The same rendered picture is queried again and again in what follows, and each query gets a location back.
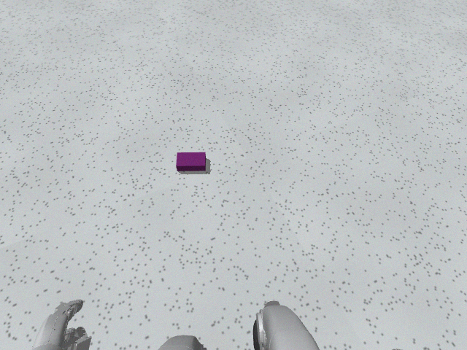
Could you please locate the left robot hand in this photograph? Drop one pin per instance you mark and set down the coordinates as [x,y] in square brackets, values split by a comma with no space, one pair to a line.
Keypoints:
[53,329]

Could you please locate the small box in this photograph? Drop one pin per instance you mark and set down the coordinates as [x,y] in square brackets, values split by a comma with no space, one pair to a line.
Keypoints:
[191,161]

